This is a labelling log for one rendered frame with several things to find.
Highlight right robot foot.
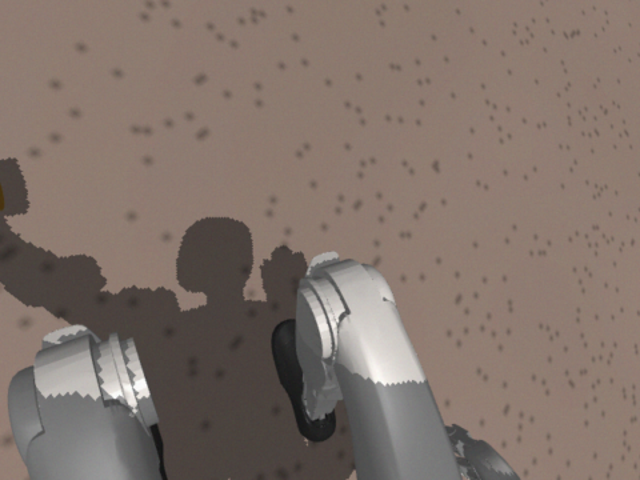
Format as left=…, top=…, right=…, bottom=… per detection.
left=271, top=319, right=336, bottom=442

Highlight left robot foot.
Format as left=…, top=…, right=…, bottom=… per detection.
left=150, top=423, right=168, bottom=480

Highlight right robot hand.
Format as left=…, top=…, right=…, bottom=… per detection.
left=445, top=424, right=521, bottom=480

